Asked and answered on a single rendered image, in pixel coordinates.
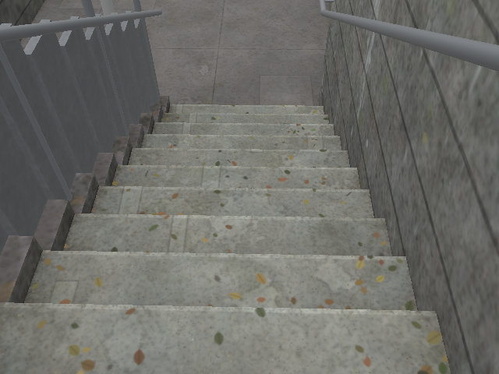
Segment stairs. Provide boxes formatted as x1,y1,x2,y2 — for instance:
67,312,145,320
0,104,451,374

